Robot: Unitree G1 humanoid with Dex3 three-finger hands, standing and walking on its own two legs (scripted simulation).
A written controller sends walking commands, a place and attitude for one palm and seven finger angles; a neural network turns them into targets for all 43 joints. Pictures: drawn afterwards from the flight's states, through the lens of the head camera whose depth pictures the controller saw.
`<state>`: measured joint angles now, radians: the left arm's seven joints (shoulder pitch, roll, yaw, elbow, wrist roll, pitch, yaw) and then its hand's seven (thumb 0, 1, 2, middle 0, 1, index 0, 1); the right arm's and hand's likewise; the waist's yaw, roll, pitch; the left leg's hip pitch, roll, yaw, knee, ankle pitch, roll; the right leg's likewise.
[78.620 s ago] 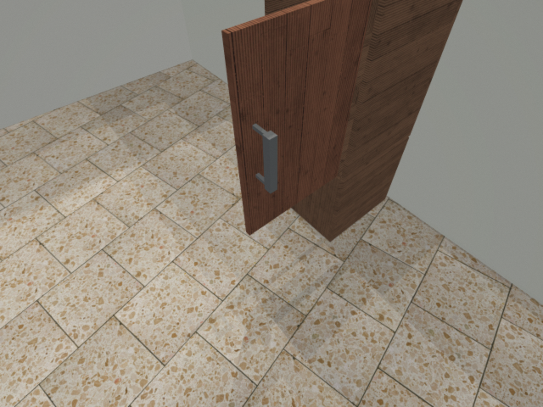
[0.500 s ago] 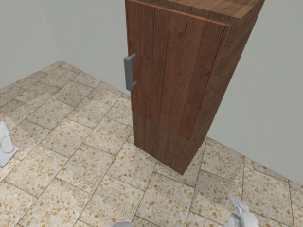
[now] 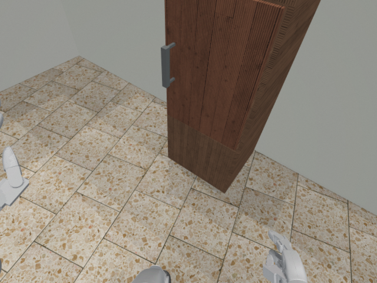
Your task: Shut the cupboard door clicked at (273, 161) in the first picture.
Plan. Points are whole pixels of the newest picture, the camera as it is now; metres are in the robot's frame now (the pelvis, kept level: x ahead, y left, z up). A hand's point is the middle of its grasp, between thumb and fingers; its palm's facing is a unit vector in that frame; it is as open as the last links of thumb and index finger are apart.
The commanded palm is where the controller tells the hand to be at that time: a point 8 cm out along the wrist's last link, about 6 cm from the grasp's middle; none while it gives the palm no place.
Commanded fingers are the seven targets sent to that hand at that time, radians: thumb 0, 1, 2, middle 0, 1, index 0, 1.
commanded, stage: stop stepping back and stand still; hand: left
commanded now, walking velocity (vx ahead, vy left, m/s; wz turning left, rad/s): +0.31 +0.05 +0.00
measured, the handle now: (169, 65) +0.86 +0.19 -0.02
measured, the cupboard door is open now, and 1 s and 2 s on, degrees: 1 1 1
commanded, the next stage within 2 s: let the arm hang, fingers relaxed in 1.72 s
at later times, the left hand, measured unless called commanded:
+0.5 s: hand out of the picture +0.12 +0.30 +0.18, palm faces +0.52 -0.79 -0.32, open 7.4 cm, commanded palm +0.05 +0.33 +0.19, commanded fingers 0.00 0.90 0.90 -0.20 -0.30 -0.20 -0.30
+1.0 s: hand out of the picture +0.13 +0.27 +0.17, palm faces +0.45 -0.81 -0.38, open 7.4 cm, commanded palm +0.07 +0.31 +0.19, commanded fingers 0.00 0.90 0.90 -0.20 -0.30 -0.20 -0.30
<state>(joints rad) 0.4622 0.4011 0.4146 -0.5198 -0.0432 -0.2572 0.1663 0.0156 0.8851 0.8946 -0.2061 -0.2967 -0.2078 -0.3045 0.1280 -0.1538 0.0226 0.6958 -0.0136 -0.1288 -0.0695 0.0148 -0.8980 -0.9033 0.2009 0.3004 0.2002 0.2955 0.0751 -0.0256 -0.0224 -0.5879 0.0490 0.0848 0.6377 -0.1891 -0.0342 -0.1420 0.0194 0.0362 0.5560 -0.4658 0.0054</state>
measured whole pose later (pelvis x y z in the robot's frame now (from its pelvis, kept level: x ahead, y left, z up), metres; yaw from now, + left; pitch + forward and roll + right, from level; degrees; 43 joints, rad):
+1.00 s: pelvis -0.08 +0.02 +0.01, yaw -1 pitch -2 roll +0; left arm 0.51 0.36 0.37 -0.46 -0.03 -0.18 0.18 0.02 0.88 0.89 -0.21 -0.30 -0.21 -0.30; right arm 0.25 -0.25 -0.01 0.65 -0.01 -0.08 -0.09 0.02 -0.90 -0.90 0.20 0.30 0.20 0.30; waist 0.01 -0.01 0.00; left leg -0.29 0.05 0.03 0.55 -0.23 0.00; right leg -0.23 0.01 -0.13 0.56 -0.30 -0.06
